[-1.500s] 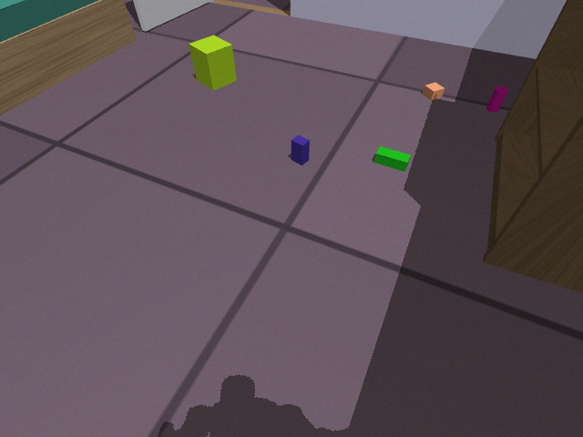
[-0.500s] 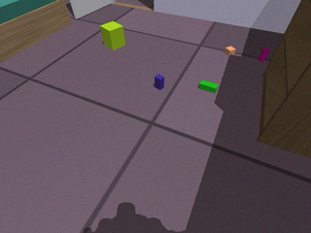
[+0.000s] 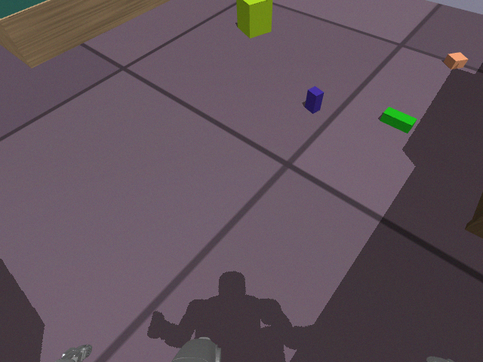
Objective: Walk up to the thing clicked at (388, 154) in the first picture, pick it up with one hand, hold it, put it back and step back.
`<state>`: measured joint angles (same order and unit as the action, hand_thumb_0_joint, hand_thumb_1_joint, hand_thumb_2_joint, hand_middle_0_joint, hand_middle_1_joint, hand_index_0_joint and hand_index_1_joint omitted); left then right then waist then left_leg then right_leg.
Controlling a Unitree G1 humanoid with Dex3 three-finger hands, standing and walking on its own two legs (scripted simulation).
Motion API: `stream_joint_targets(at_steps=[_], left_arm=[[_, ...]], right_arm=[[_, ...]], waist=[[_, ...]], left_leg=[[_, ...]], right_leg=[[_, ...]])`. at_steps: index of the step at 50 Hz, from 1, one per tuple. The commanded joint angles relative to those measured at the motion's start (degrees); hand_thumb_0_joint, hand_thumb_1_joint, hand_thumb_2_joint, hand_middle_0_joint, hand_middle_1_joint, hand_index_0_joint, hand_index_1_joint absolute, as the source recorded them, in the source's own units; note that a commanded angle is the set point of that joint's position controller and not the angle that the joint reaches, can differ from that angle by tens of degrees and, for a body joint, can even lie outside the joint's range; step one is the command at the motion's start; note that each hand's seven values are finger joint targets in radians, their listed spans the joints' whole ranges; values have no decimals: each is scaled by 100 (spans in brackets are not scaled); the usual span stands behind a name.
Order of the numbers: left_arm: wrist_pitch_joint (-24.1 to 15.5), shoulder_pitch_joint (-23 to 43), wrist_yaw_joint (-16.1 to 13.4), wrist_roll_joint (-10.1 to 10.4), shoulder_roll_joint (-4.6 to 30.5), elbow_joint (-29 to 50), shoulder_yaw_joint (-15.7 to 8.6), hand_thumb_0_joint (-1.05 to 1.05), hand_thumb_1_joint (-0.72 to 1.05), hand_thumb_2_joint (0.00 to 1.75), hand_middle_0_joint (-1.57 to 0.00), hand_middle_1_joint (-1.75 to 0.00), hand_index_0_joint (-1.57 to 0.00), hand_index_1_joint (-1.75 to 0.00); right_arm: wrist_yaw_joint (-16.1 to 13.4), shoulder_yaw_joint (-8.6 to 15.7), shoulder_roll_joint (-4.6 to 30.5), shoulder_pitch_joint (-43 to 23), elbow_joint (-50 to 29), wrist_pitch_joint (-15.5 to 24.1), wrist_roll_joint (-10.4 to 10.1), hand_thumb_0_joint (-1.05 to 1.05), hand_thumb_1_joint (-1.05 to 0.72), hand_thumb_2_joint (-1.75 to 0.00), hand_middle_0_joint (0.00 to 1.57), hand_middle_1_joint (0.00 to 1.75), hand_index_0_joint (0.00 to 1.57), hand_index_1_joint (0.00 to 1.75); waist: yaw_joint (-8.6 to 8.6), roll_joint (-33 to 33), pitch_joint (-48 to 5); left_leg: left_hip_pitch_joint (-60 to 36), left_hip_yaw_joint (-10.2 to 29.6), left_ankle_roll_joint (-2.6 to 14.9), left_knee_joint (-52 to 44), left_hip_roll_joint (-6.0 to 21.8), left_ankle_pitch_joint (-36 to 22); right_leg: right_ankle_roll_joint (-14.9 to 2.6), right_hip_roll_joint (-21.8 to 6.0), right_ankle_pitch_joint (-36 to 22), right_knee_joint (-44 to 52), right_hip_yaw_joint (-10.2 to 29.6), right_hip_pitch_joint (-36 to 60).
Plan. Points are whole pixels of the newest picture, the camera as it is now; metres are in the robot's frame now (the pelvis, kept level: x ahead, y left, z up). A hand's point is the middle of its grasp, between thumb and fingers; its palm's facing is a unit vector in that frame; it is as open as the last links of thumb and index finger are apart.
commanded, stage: walk up
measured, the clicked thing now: (398, 119) +1.37 -0.89 -0.74
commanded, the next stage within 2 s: stand in 1.64 s
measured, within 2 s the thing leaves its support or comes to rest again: neither
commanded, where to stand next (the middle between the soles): +0.08 +0.04 m, yaw +25 degrees
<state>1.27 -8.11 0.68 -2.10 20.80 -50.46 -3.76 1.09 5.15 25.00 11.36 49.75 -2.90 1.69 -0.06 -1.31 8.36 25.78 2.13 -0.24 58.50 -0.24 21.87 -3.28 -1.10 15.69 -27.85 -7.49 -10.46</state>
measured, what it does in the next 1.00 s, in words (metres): steps on the spot, turning left: left foot, then right foot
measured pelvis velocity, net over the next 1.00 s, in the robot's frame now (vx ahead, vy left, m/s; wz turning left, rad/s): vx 0.01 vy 0.03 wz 0.43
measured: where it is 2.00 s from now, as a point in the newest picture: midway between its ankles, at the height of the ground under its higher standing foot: outside the picture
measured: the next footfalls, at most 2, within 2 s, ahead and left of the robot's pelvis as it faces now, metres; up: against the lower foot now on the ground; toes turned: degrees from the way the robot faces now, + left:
left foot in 0.22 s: +0.05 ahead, +0.16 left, +0.00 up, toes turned +11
right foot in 0.58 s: +0.11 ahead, -0.09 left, +0.00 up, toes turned +23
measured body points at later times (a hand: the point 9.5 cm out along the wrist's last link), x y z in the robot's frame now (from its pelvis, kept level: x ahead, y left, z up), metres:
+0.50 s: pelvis +0.01 +0.03 -0.01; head +0.04 +0.05 +0.43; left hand -0.01 +0.35 -0.14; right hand +0.19 -0.26 -0.11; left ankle +0.01 +0.15 -0.74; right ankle +0.07 -0.12 -0.71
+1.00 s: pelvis +0.01 +0.03 -0.02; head +0.02 +0.05 +0.43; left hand -0.06 +0.36 -0.14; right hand +0.20 -0.22 -0.13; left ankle -0.02 +0.15 -0.74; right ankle +0.06 -0.11 -0.72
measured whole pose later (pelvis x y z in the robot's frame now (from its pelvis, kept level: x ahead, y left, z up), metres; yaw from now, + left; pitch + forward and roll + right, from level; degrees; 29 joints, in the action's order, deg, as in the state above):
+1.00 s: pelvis +0.01 +0.03 -0.02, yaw +24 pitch -3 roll +1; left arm 2.4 -13.0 0.4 -0.4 24.2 -48.8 -3.4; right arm 0.3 2.1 21.2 14.4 50.1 1.3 1.4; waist 1.0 3.1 6.4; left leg 16.8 1.0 1.2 38.9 -2.4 18.9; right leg -0.6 -6.0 30.2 -50.7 -0.8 -19.3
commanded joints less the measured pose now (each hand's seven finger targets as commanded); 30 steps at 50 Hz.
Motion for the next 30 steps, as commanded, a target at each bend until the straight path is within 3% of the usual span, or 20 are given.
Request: stream_joint_targets(at_steps=[1, 2, 4, 7, 9, 10, 11, 12, 13, 14, 15, 17, 19, 22, 25, 27, 28, 29, 30], left_arm=[[-244, -184, -77, -18, 1500, 689, -442, 0, 90, 90, -20, -30, -20, -30], [-246, -265, -57, -27, 1569, 716, -467, 0, 90, 90, -20, -30, -20, -30], [-242, -369, -20, -29, 1636, 749, -482, 0, 90, 90, -20, -30, -20, -30], [-191, -265, 43, -10, 1728, 892, -494, 0, 90, 90, -20, -30, -20, -30], [-110, -106, 83, 29, 1721, 965, -479, 0, 90, 90, -20, -30, -20, -30], [-59, -122, 87, 44, 1542, 994, -416, 0, 90, 90, -20, -30, -20, -30], [-25, -352, 95, 80, 1198, 1020, -315, 0, 90, 90, -20, -30, -20, -30], [-4, -386, 120, 101, 803, 1153, -224, 0, 90, 90, -20, -30, -20, -30], [47, -355, 42, 61, 1257, 1055, -344, 0, 90, 90, -20, -30, -20, -30], [12, -228, 36, 80, 1467, 1022, -368, 0, 90, 90, -20, -30, -20, -30], [-2, -239, 36, 69, 1507, 941, -379, 0, 90, 90, -20, -30, -20, -30], [6, -775, 64, 135, 1339, 688, -364, 0, 90, 90, -20, -30, -20, -30], [-2, -804, 59, 128, 1270, 622, -365, 0, 90, 90, -20, -30, -20, -30], [-99, -616, 7, 126, 1191, 691, -343, 0, 90, 90, -20, -30, -20, -30], [-177, -813, -65, 165, 1244, 647, -341, 0, 90, 90, -20, -30, -20, -30], [-248, -1134, -114, 163, 1130, 507, -329, 0, 90, 90, -20, -30, -20, -30], [-309, -1248, -146, 107, 1287, 472, -355, 0, 90, 90, -20, -30, -20, -30], [-363, -1279, -179, 11, 1656, 505, -417, 0, 90, 90, -20, -30, -20, -30], [-394, -913, -180, -30, 2040, 667, -494, 0, 90, 90, -20, -30, -20, -30]], right_arm=[[41, 169, 839, 57, -563, 108, -22, 0, -90, -90, 20, 30, 20, 30], [49, 167, 850, -77, -628, 140, -13, 0, -90, -90, 20, 30, 20, 30], [61, 167, 854, -164, -645, 206, 3, 0, -90, -90, 20, 30, 20, 30], [17, 173, 814, 289, -537, 305, -40, 0, -90, -90, 20, 30, 20, 30], [-38, 210, 804, 684, -420, 365, -60, 0, -90, -90, 20, 30, 20, 30], [-85, 267, 878, 917, -341, 416, -46, 0, -90, -90, 20, 30, 20, 30], [-150, 363, 1240, 1126, -346, 474, 14, 0, -90, -90, 20, 30, 20, 30], [-222, 449, 1768, 926, -561, 517, 89, 0, -90, -90, 20, 30, 20, 30], [-247, 453, 1915, 777, -680, 513, 9, 0, -90, -90, 20, 30, 20, 30], [-267, 452, 1901, 506, -713, 526, -35, 0, -90, -90, 20, 30, 20, 30], [-293, 370, 1620, 388, -748, 527, -50, 0, -90, -90, 20, 30, 20, 30], [-335, 203, 1219, 146, -871, 566, -53, 0, -90, -90, 20, 30, 20, 30], [-309, 189, 1190, 317, -838, 592, -70, 0, -90, -90, 20, 30, 20, 30], [-291, 193, 1202, 514, -881, 535, -31, 0, -90, -90, 20, 30, 20, 30], [-239, 222, 1295, 298, -1044, 419, -15, 0, -90, -90, 20, 30, 20, 30], [-212, 191, 1212, 67, -1119, 318, -79, 0, -90, -90, 20, 30, 20, 30], [-205, 133, 1025, 5, -1171, 283, -149, 0, -90, -90, 20, 30, 20, 30], [-213, 28, 628, -65, -1248, 269, -219, 0, -90, -90, 20, 30, 20, 30], [-243, -9, 513, 72, -1248, 244, -194, 0, -90, -90, 20, 30, 20, 30]], waist=[[272, 1019, -882], [338, 1073, -773], [401, 1029, -605], [239, 1075, -820], [-17, 845, -947], [-133, 525, -1035], [-242, -538, -1149], [-95, -1680, -959], [-130, -971, -914], [-89, -1013, -608], [-41, -639, -513], [189, -745, -610], [94, -798, -773], [-56, -857, -824], [-7, -1007, -984], [220, -756, -1116], [330, -444, -1203], [392, 680, -1124], [245, 1485, -832]], left_leg=[[760, 14, -30, -372, 325, 105], [642, 7, -49, -641, 409, 254], [274, -176, -30, -1112, 329, 272], [-595, -532, 29, -1799, 130, -22], [-1408, -807, 91, -2565, -67, -607], [-1968, -685, 185, -3042, -162, -794], [-2519, 516, 526, -3729, 439, -545], [-2677, 2926, 1054, -3973, 1766, -1372], [-1835, 3451, 1652, -4138, 2192, -886], [-1393, 3564, 1824, -4255, 2219, -728], [-1380, 2648, 1641, -4018, 1813, -1110], [-1438, 1469, 1210, -3659, 1189, -1799], [-1346, 1379, 1168, -3500, 1057, -2243], [-1171, 1369, 1251, -3232, 1036, -3102], [-849, 1293, 1235, -2793, 911, -3296], [-714, 1173, 1048, -2259, 713, -2897], [-559, 1093, 762, -1840, 481, -2551], [65, 796, 429, -905, -88, -1596], [868, 385, 196, -219, -699, 993]], right_leg=[[-828, -1660, -1818, 747, 1204, 1316], [-946, -1781, -1720, 755, 1202, 1128], [-904, -1725, -1599, 640, 992, 765], [-794, -1652, -1937, 97, 615, 353], [-609, -1553, -1320, -415, 308, -169], [-387, -1355, -779, -1053, 96, -533], [-62, -949, -114, -2306, -113, -1242], [314, 26, 1878, -3219, -89, -2603], [294, -301, 2089, -3367, 777, -2148], [287, -420, 2029, -3490, 970, -1955], [283, -499, 1790, -3452, 989, -1989], [259, -468, 1235, -3113, 939, -1886], [292, -343, 1095, -2723, 752, -1494], [350, -197, 1111, -2145, 631, -1154], [292, -4, 961, -1638, 454, -592], [201, 157, 167, -413, 304, -8], [54, -25, -218, -13, 579, 299], [-231, -996, -291, 539, 1885, 419], [-809, -2199, -590, 1035, 3360, 428]])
